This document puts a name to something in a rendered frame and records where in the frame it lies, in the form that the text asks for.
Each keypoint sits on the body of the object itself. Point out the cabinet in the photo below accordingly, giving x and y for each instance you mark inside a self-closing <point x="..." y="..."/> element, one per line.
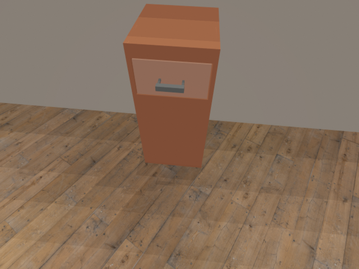
<point x="173" y="129"/>

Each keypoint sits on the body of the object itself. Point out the drawer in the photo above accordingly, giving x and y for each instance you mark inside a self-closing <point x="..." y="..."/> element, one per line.
<point x="196" y="77"/>

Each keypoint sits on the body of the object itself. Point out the handle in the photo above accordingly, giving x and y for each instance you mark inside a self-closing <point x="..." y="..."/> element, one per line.
<point x="169" y="87"/>

